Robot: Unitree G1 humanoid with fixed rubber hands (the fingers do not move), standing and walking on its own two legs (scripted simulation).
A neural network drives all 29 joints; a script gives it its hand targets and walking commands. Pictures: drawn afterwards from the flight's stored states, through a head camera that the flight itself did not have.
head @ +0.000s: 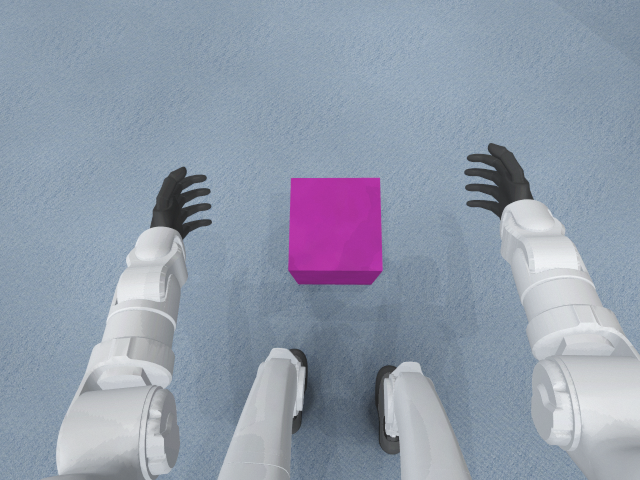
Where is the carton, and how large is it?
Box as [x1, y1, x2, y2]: [288, 178, 382, 284]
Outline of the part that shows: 291,178 288,270 298,283 370,284 382,270 379,178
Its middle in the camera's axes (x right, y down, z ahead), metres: +0.04 -0.01 +0.97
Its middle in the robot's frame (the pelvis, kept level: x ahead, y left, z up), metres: +0.51 +0.04 -0.55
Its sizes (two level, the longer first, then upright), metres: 0.210 0.200 0.250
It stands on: the floor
